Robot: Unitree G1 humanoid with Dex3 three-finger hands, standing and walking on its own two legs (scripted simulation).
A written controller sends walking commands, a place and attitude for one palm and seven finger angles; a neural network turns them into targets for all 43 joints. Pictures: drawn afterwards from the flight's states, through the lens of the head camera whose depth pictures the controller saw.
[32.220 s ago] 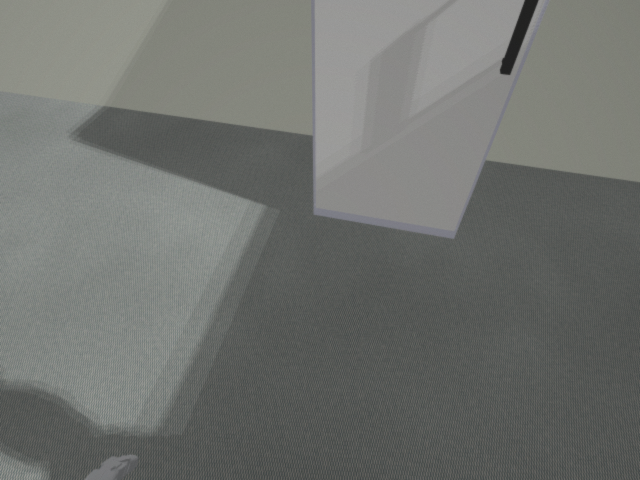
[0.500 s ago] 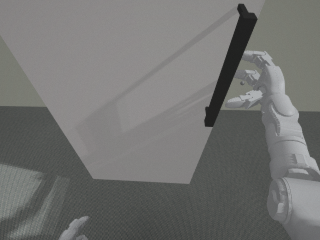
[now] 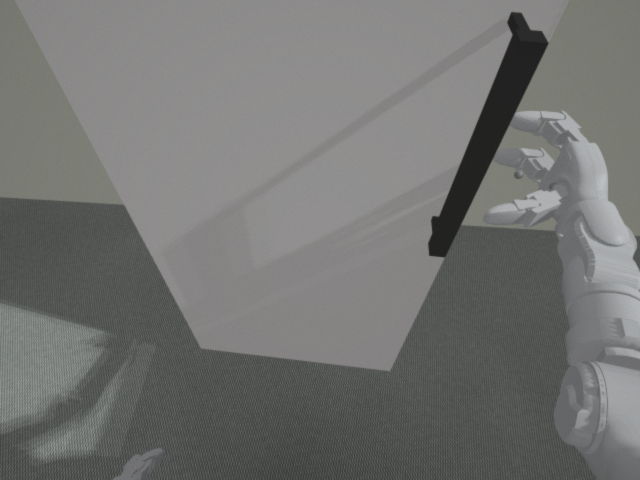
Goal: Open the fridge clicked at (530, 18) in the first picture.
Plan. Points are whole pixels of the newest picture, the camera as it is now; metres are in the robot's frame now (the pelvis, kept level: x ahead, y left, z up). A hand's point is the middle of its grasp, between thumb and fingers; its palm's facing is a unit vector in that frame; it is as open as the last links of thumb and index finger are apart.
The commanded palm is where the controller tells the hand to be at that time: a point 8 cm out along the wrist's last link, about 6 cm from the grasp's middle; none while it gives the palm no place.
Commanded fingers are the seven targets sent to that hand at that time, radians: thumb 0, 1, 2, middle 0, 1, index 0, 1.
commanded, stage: move the hooked fingers beside the handle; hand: right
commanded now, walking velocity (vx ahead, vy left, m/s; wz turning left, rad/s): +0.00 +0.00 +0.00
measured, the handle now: (468, 159) +0.48 -0.12 +0.16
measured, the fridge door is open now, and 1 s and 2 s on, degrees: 3 3 3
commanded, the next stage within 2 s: feel for the door with the fingertips in 1.58 s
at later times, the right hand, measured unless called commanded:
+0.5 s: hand (524, 171) +0.46 -0.19 +0.17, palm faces -0.04 +1.00 -0.04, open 13.9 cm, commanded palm +0.43 -0.24 +0.16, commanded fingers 0.00 0.50 -0.30 0.30 1.20 0.30 1.20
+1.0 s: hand (539, 180) +0.45 -0.20 +0.16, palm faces -0.05 +1.00 -0.02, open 14.0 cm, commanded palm +0.42 -0.25 +0.16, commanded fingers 0.00 0.50 -0.30 0.30 1.20 0.30 1.20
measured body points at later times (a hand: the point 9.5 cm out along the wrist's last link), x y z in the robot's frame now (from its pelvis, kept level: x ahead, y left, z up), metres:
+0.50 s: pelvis +0.00 +0.00 +0.00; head +0.04 +0.01 +0.45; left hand +0.07 +0.26 -0.12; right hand +0.46 -0.24 +0.17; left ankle +0.05 +0.11 -0.74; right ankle -0.05 -0.10 -0.74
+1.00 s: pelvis +0.01 -0.01 +0.00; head +0.05 +0.00 +0.45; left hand +0.11 +0.25 -0.11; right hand +0.45 -0.26 +0.17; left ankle +0.05 +0.11 -0.74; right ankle -0.05 -0.10 -0.74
